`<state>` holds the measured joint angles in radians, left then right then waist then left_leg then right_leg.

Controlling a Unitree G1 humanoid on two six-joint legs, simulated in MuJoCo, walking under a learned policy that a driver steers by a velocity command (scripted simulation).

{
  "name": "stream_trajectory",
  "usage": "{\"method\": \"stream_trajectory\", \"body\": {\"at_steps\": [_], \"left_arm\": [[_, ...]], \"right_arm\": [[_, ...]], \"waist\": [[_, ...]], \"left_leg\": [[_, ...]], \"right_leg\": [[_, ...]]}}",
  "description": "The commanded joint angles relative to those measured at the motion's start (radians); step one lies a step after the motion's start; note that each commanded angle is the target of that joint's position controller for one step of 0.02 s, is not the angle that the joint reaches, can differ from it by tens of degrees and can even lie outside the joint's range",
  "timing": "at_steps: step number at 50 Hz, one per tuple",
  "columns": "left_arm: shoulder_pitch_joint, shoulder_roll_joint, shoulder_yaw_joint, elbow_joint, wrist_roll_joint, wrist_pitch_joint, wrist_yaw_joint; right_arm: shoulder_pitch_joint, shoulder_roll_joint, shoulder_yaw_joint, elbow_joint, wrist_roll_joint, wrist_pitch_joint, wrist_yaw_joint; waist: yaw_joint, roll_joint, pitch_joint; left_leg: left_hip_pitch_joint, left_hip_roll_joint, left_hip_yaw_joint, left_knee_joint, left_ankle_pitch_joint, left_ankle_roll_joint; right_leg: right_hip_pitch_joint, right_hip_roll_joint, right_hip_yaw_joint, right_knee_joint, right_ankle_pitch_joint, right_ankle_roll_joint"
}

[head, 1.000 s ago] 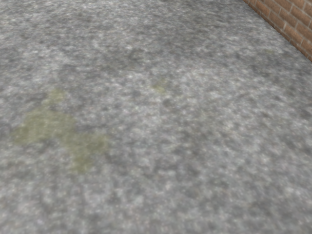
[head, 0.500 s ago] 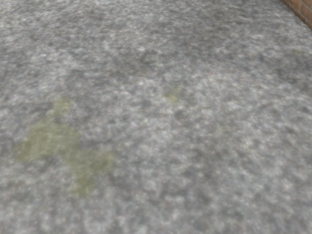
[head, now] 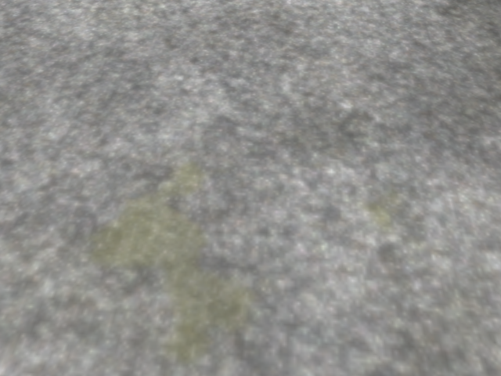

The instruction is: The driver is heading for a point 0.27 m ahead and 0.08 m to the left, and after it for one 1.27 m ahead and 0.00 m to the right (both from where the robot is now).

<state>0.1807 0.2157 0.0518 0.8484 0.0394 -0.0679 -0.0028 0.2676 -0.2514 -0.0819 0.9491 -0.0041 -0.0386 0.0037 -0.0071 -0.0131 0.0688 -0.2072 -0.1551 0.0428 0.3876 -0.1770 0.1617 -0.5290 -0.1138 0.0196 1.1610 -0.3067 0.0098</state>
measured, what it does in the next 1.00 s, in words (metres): walks ahead, turning left: right foot, then left foot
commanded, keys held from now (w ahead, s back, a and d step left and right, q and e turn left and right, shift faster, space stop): w+q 0.08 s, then q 0.56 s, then e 0.36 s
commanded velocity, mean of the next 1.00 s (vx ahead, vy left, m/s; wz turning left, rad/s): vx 0.16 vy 0.00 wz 0.38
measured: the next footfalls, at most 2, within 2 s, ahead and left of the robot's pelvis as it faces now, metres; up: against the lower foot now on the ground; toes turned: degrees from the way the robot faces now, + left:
right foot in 0.34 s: +0.37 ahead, -0.10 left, +0.00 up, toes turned +13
left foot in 0.78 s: +0.22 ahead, +0.09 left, +0.00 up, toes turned +25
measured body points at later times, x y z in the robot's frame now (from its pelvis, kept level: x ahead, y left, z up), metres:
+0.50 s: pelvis +0.21 -0.05 +0.00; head +0.26 -0.05 +0.44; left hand +0.29 +0.24 -0.10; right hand +0.37 -0.30 -0.14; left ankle +0.12 +0.04 -0.64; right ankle +0.33 -0.11 -0.74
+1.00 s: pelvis +0.22 -0.02 +0.01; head +0.22 +0.00 +0.46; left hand +0.17 +0.24 -0.14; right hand +0.45 -0.18 -0.09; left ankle +0.18 +0.07 -0.74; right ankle +0.24 -0.14 -0.68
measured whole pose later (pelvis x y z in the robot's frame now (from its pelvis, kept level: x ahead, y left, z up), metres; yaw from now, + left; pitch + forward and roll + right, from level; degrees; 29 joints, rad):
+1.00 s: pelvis +0.22 -0.02 +0.01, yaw +20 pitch +0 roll -1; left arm 0.31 0.26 0.06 0.81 0.01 0.06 -0.02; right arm 0.14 -0.19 0.00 0.73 -0.02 0.02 -0.03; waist 0.04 -0.03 0.03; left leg -0.19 0.01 0.09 0.43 -0.23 0.04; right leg -0.39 0.00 -0.02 0.91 -0.46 0.01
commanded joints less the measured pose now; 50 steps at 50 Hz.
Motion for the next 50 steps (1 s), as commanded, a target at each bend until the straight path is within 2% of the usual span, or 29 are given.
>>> {"method": "stream_trajectory", "body": {"at_steps": [1,4,8,11,13,15,16,17,18,19,20,21,22,23,26,30,33,36,37,38,39,40,41,42,43,44,45,47,50], "left_arm": [[0.062,0.075,0.016,-0.044,0.01,0.031,-0.007],[-0.08,0.089,0.016,-0.099,0.005,0.037,-0.01],[-0.175,0.084,0.005,-0.145,-0.006,0.034,-0.009],[-0.235,0.09,-0.006,-0.177,-0.017,0.026,-0.005],[-0.203,0.112,-0.006,-0.177,-0.02,0.017,0.002],[-0.051,0.161,0.008,-0.137,-0.021,0.003,0.016],[0.07,0.183,0.015,-0.112,-0.014,-0.015,0.027],[0.187,0.256,0.027,-0.11,0.005,-0.025,0.039],[0.146,0.3,0.034,-0.138,-0.005,-0.006,0.028],[0.099,0.224,0.028,-0.156,-0.029,0.014,0.023],[0.034,0.134,0.001,-0.172,-0.032,0.022,0.026],[-0.02,0.097,-0.014,-0.176,-0.027,0.031,0.03],[-0.034,0.1,-0.016,-0.177,-0.023,0.035,0.037],[-0.034,0.118,-0.012,-0.172,-0.02,0.038,0.04],[-0.017,0.147,0.0,-0.165,-0.01,0.032,0.036],[-0.011,0.162,0.009,-0.167,-0.01,0.045,0.035],[0.004,0.187,0.02,-0.164,-0.008,0.057,0.027],[0.044,0.203,0.022,-0.142,-0.006,0.071,0.01],[0.034,0.198,0.018,-0.138,-0.013,0.078,0.004],[0.036,0.184,0.011,-0.129,-0.021,0.083,-0.003],[0.083,0.136,-0.001,-0.115,-0.018,0.082,-0.017],[0.144,0.021,-0.031,-0.14,-0.019,0.077,-0.035],[0.103,0.078,-0.017,-0.124,-0.029,0.098,-0.023],[0.077,0.119,-0.005,-0.126,-0.043,0.109,-0.026],[0.076,0.137,0.007,-0.121,-0.042,0.111,-0.027],[0.102,0.164,0.021,-0.106,-0.036,0.11,-0.023],[0.134,0.174,0.031,-0.091,-0.024,0.108,-0.02],[0.148,0.149,0.033,-0.089,-0.023,0.106,-0.015],[0.111,0.111,0.025,-0.113,-0.027,0.12,-0.015]], "right_arm": [[0.032,-0.134,-0.023,-0.057,0.007,-0.034,-0.004],[0.109,-0.137,-0.023,-0.056,0.005,-0.029,0.0],[0.173,-0.146,-0.022,-0.059,0.002,-0.015,-0.011],[0.203,-0.147,-0.021,-0.068,-0.007,0.003,-0.021],[0.181,-0.154,-0.024,-0.086,-0.016,0.01,-0.029],[0.1,-0.181,-0.032,-0.121,-0.014,0.003,-0.03],[0.056,-0.182,-0.032,-0.138,0.002,-0.009,-0.022],[0.076,-0.104,-0.011,-0.189,0.028,-0.018,-0.019],[0.266,-0.071,-0.011,-0.194,0.061,-0.002,-0.035],[0.28,-0.155,-0.022,-0.144,0.007,0.022,-0.043],[0.195,-0.168,-0.03,-0.148,-0.012,0.036,-0.031],[0.148,-0.147,-0.027,-0.159,-0.019,0.047,-0.02],[0.12,-0.135,-0.026,-0.169,-0.025,0.063,-0.006],[0.132,-0.122,-0.023,-0.169,-0.027,0.08,0.008],[0.111,-0.11,-0.018,-0.195,-0.015,0.1,0.018],[0.01,-0.103,-0.007,-0.247,-0.023,0.118,0.032],[-0.053,-0.082,0.011,-0.28,-0.019,0.118,0.045],[-0.046,-0.072,0.023,-0.281,-0.015,0.105,0.035],[-0.012,-0.06,0.029,-0.267,-0.017,0.097,0.03],[0.033,-0.052,0.036,-0.246,-0.021,0.085,0.024],[0.041,-0.074,0.04,-0.238,-0.031,0.072,0.015],[0.004,-0.144,0.041,-0.266,-0.041,0.058,0.004],[-0.069,-0.16,0.034,-0.268,-0.04,0.052,-0.011],[-0.139,-0.12,0.044,-0.274,-0.045,0.045,-0.017],[-0.166,-0.121,0.045,-0.271,-0.04,0.041,-0.023],[-0.166,-0.135,0.04,-0.272,-0.033,0.041,-0.031],[-0.146,-0.135,0.037,-0.268,-0.02,0.04,-0.039],[-0.1,-0.117,0.037,-0.261,-0.009,0.042,-0.043],[-0.09,-0.103,0.032,-0.253,-0.016,0.049,-0.046]], "waist": [[0.031,0.009,-0.04],[-0.021,0.044,-0.018],[-0.054,0.07,-0.037],[-0.08,0.101,-0.055],[-0.06,0.116,-0.066],[0.017,0.126,-0.114],[0.09,0.094,-0.16],[0.106,-0.051,-0.313],[0.011,-0.249,-0.477],[-0.009,-0.114,-0.459],[-0.007,-0.048,-0.315],[-0.022,-0.039,-0.211],[-0.024,-0.091,-0.157],[-0.03,-0.127,-0.132],[-0.039,-0.114,-0.15],[-0.021,-0.131,-0.128],[0.006,-0.141,-0.122],[0.019,-0.139,-0.135],[-0.003,-0.126,-0.131],[-0.029,-0.104,-0.123],[-0.021,-0.021,-0.12],[0.029,0.227,-0.148],[0.005,0.226,-0.062],[0.031,0.203,-0.024],[0.038,0.217,-0.005],[0.042,0.213,-0.018],[0.038,0.202,-0.039],[0.024,0.132,-0.097],[0.004,0.138,-0.101]], "left_leg": [[0.028,0.272,-0.287,-0.192,0.318,0.132],[0.083,0.259,-0.31,-0.197,0.306,0.096],[0.164,0.233,-0.274,-0.073,0.687,0.037],[0.215,0.225,-0.299,0.002,0.75,0.017],[0.225,0.223,-0.333,0.069,0.76,-0.005],[0.174,0.198,-0.36,0.194,0.798,-0.054],[0.101,0.154,-0.347,0.351,0.713,-0.081],[-0.06,0.087,-0.273,0.633,0.222,-0.111],[-0.251,-0.061,-0.165,0.888,-0.563,-0.125],[-0.263,0.036,-0.169,0.968,-0.451,-0.122],[-0.279,0.064,-0.153,0.95,-0.378,-0.136],[-0.291,0.097,-0.135,0.904,-0.337,-0.151],[-0.29,0.118,-0.125,0.879,-0.304,-0.166],[-0.256,0.113,-0.104,0.883,-0.279,-0.179],[-0.245,0.111,-0.085,0.847,-0.242,-0.185],[-0.268,0.159,-0.058,0.685,-0.185,-0.184],[-0.169,0.166,-0.029,0.502,-0.206,-0.171],[-0.074,0.129,-0.005,0.333,-0.248,-0.144],[-0.004,0.124,0.002,0.211,-0.193,-0.131],[0.107,0.126,-0.004,0.036,-0.085,-0.113],[0.196,0.213,-0.116,-0.111,-0.035,-0.101],[0.23,0.506,-0.435,-0.203,-0.018,-0.05],[-0.079,0.524,-0.372,-0.194,0.03,0.029],[-0.107,0.452,-0.28,-0.187,0.021,0.02],[-0.094,0.414,-0.216,-0.176,0.066,0.005],[-0.035,0.386,-0.17,-0.15,0.164,-0.003],[0.021,0.386,-0.131,-0.106,0.334,0.009],[0.12,0.417,-0.104,-0.044,0.541,0.042],[0.163,0.43,-0.088,-0.025,0.462,0.049]], "right_leg": [[-0.07,-0.015,-0.015,-0.093,0.073,0.037],[-0.163,-0.007,-0.022,-0.225,0.185,0.052],[-0.153,0.056,-0.037,-0.359,0.245,0.044],[-0.115,0.11,-0.04,-0.455,0.248,0.024],[-0.028,0.136,-0.018,-0.549,0.223,0.002],[0.196,0.166,-0.008,-0.672,0.232,-0.035],[0.384,0.115,0.014,-0.776,0.406,-0.059],[0.657,-0.155,0.208,-0.698,0.802,-0.112],[0.824,-0.441,0.51,-0.66,1.23,-0.284],[0.697,-0.39,0.514,-0.686,1.043,-0.298],[0.56,-0.308,0.365,-0.732,0.857,-0.268],[0.454,-0.235,0.255,-0.784,0.707,-0.229],[0.385,-0.19,0.182,-0.823,0.628,-0.211],[0.316,-0.158,0.123,-0.85,0.601,-0.211],[0.279,-0.163,0.052,-0.871,0.559,-0.235],[0.274,-0.179,0.009,-0.92,0.254,-0.23],[0.238,-0.174,-0.025,-0.918,0.145,-0.216],[0.251,-0.18,0.001,-0.878,0.158,-0.217],[0.232,-0.167,-0.004,-0.844,0.197,-0.201],[0.18,-0.148,-0.016,-0.811,0.216,-0.158],[0.121,-0.098,-0.047,-0.762,0.144,-0.081],[0.036,0.013,-0.137,-0.62,-0.126,0.006],[0.183,0.048,-0.054,-0.55,-0.209,0.005],[0.217,0.067,-0.025,-0.49,-0.152,0.0],[0.174,0.099,-0.03,-0.424,-0.119,-0.006],[0.135,0.115,-0.033,-0.352,-0.106,-0.01],[0.104,0.122,-0.036,-0.279,-0.118,-0.01],[0.065,0.123,-0.029,-0.178,-0.167,0.001],[0.048,0.102,-0.043,-0.235,-0.175,0.014]]}}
